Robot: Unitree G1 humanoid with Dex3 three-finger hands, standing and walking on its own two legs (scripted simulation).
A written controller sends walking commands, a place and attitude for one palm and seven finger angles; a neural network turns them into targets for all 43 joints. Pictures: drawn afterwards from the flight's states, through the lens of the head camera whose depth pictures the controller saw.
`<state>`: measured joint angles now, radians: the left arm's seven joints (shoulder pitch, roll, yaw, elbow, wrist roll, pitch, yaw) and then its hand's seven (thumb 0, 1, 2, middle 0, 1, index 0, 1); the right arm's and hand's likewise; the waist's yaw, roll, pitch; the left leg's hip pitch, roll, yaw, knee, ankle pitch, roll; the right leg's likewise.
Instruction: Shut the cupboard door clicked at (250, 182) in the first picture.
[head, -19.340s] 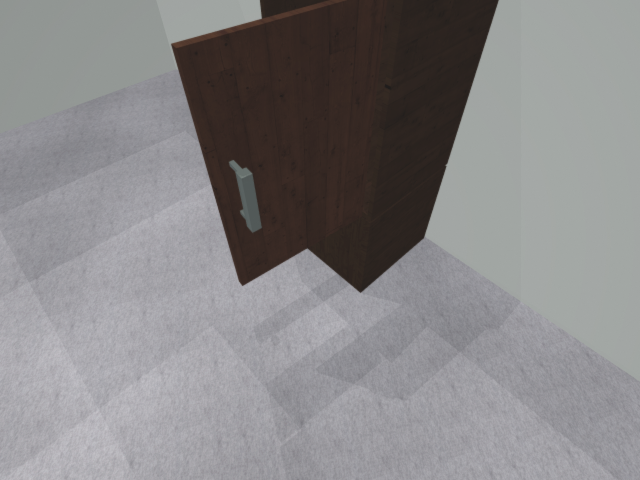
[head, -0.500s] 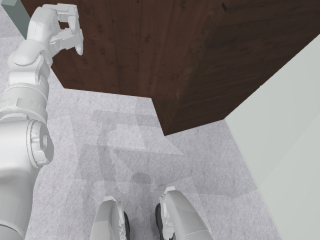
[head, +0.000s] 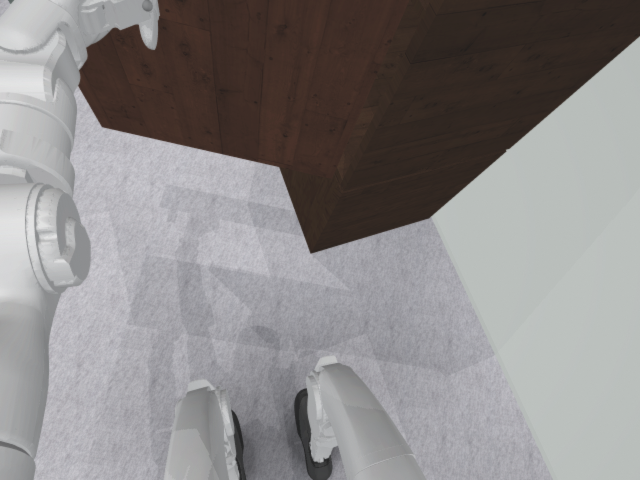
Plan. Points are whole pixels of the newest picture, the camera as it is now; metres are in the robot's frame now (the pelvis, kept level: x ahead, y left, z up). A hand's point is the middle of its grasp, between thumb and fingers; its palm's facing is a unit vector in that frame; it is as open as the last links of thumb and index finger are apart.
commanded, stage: pull the fist back off the door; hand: left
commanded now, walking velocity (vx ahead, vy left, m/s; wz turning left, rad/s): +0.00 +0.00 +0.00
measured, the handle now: out of the picture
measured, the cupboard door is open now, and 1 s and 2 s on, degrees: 61 56 56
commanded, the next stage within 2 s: draw the hand back to the body in 0.88 s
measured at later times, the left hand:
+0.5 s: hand (189, 6) +0.60 +0.05 +0.11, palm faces +0.08 -1.00 +0.00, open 3.1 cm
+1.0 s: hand (198, 61) +0.53 +0.05 +0.11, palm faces +0.04 -1.00 -0.07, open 3.1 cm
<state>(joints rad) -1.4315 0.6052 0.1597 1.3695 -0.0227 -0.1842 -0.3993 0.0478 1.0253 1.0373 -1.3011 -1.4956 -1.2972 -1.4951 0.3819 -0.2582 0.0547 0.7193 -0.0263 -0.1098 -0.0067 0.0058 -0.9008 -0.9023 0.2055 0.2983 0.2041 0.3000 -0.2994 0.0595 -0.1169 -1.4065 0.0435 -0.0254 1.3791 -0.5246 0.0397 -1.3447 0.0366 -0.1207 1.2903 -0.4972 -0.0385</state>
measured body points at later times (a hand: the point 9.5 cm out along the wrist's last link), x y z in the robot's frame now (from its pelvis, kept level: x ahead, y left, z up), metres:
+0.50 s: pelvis +0.02 -0.01 +0.03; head +0.19 -0.01 +0.45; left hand +0.59 +0.10 +0.11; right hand -0.06 -0.23 -0.08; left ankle +0.05 +0.10 -0.59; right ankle +0.05 -0.11 -0.59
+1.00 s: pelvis +0.03 -0.02 +0.05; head +0.16 -0.02 +0.48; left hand +0.52 +0.10 +0.12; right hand +0.09 -0.29 -0.08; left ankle +0.05 +0.10 -0.59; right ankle +0.05 -0.11 -0.59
